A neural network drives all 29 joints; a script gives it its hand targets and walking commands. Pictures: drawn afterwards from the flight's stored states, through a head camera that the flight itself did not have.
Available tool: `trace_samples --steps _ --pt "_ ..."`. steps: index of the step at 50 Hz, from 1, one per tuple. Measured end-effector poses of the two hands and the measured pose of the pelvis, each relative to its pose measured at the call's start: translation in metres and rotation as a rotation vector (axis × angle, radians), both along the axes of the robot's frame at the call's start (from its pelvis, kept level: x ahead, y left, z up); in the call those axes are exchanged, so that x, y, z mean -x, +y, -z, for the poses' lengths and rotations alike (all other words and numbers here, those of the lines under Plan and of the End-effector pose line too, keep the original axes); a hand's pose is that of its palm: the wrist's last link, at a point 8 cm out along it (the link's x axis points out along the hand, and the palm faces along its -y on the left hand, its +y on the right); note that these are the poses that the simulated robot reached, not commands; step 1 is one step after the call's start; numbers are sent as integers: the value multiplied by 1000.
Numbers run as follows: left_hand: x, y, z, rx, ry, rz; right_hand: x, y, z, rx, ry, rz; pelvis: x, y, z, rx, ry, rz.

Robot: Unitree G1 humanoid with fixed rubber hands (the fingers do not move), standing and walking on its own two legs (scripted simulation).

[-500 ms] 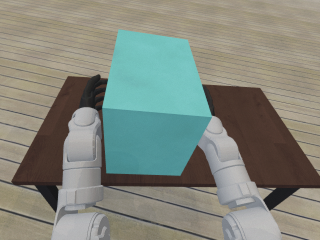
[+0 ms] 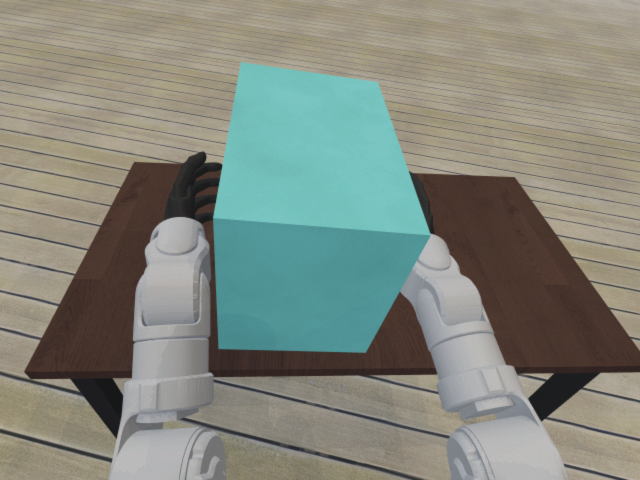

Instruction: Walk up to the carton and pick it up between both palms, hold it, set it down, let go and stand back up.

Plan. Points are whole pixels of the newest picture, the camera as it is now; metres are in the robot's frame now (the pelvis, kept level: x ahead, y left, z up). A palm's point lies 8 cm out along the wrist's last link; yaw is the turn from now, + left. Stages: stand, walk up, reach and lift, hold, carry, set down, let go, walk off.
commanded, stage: hold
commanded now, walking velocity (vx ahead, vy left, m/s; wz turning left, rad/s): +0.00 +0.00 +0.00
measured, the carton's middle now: (303, 207) +0.39 +0.00 +0.16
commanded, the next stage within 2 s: none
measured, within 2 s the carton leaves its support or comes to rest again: neither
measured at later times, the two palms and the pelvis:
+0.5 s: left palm (180, 215) +0.36 +0.14 +0.18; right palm (411, 223) +0.35 -0.13 +0.17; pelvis +0.00 +0.00 +0.00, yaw +1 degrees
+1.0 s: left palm (183, 215) +0.36 +0.14 +0.18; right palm (412, 226) +0.36 -0.14 +0.16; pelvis +0.00 +0.00 +0.00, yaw +0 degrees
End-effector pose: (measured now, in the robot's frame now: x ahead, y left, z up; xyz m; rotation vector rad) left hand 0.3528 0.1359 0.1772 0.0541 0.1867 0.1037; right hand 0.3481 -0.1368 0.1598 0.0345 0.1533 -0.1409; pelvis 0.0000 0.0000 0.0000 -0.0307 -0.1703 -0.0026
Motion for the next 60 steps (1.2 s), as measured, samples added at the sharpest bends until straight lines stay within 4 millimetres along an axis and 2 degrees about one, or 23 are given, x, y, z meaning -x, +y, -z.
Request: trace_samples --steps 7,16,22,34,40,48,53,60 --pt "-2 0 2 19 29 -4 -1 0 3 -4 27 0 5 -4 0 -8 13 4" --pt "-7 5 -2 23 18 -7 -10 4 -7 9 15 -7 7 -7 -1 -10 30 -5" --pt "-6 6 -4 21 -1 -1 -8 5 -13 -1 -7 -2 4 -6 0 -5 24 -17" --pt "0 3 0 13 11 13 2 2 -4 -11 3 12 5 -1 0 -4 10 -7" --pt "-5 2 2 17 40 6 -2 2 1 -2 31 7 7 -2 0 -12 19 5" --pt "-9 2 -1 9 23 0 -9 2 -3 -2 11 1 6 -3 -1 -8 26 0" --pt "-7 2 1 11 13 3 -8 1 -5 -1 -1 1 2 -4 -1 -3 16 -10" --pt "-4 0 8 16 32 9 -3 -1 3 -1 18 7 1 -5 0 -4 9 -12"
